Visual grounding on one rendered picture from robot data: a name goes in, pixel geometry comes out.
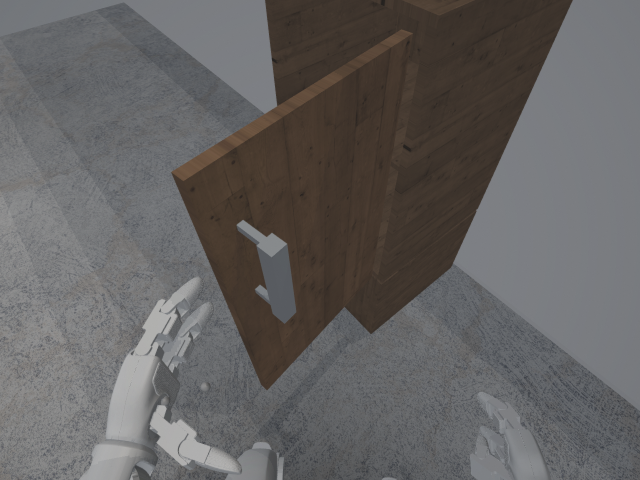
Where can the cupboard door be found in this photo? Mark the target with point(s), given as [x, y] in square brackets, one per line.
[314, 172]

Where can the right robot hand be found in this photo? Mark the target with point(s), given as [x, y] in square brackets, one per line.
[517, 456]

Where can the robot left thigh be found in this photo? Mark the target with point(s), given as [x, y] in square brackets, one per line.
[260, 464]

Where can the handle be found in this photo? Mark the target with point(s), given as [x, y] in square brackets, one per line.
[275, 263]

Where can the left robot hand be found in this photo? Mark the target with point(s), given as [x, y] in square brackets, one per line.
[149, 373]

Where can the left robot forearm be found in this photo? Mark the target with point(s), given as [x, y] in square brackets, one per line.
[121, 460]

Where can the left robot shin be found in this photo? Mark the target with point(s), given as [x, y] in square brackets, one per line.
[263, 445]

